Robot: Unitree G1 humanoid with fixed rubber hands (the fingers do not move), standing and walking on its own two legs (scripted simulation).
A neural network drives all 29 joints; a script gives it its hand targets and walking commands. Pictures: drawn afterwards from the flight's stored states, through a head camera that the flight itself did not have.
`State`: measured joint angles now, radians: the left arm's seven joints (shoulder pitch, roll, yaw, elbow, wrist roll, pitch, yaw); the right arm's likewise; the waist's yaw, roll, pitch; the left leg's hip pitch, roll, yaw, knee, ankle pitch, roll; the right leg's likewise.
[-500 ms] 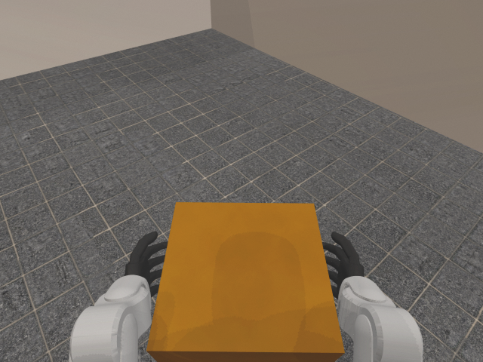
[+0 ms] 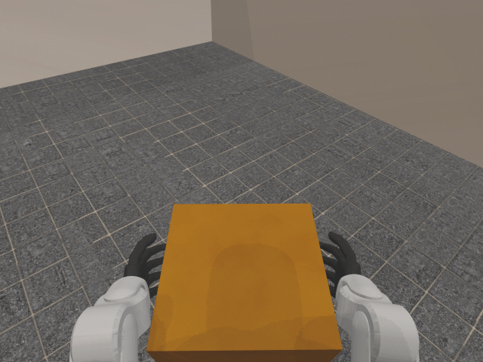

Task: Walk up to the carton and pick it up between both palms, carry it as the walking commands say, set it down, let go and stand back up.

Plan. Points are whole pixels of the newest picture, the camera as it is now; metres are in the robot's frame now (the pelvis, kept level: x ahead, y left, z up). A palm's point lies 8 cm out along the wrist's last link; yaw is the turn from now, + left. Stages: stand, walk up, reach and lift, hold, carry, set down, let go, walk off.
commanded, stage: carry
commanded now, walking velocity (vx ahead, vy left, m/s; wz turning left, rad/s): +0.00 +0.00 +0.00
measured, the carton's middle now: (242, 300) +0.24 +0.00 +0.02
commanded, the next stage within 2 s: hold in 1.22 s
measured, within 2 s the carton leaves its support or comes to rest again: neither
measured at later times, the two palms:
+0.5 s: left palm (144, 289) +0.23 +0.15 +0.06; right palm (343, 290) +0.24 -0.15 +0.06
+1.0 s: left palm (146, 279) +0.26 +0.15 +0.05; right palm (333, 277) +0.26 -0.15 +0.05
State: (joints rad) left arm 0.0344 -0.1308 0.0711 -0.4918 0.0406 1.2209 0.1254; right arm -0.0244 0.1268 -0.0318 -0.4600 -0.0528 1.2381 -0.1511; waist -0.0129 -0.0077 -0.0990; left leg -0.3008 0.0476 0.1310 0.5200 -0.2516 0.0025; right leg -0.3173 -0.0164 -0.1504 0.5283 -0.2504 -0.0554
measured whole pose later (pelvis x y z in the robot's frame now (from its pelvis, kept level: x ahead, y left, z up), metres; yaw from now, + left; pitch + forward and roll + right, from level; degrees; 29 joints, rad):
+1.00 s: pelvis +0.00 +0.00 +0.00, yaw +0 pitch +2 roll +1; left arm -0.08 -0.13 0.11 -0.11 0.11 0.94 0.08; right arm -0.11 0.13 -0.09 -0.09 -0.13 0.94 -0.09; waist 0.00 -0.02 -0.09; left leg -0.30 0.04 0.13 0.51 -0.25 0.00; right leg -0.32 -0.02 -0.15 0.53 -0.25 -0.06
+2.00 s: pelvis -0.01 +0.01 +0.01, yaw -5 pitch -7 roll +1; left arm -0.05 -0.13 0.10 0.00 0.12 0.78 0.09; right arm -0.07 0.09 -0.05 0.03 -0.11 0.76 -0.09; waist 0.03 0.01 0.09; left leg -0.08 -0.02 0.00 0.43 -0.23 0.01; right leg -0.13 0.04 -0.02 0.45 -0.20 -0.05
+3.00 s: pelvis -0.04 +0.02 -0.03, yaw -5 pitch +12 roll +1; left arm -0.39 -0.19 0.42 0.53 0.29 0.30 0.02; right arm -0.44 0.14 -0.35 0.57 -0.30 0.31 -0.01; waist 0.03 -0.01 0.00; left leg -0.69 -0.04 0.00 0.77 -0.30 0.02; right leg -0.73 0.03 -0.02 0.77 -0.26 -0.05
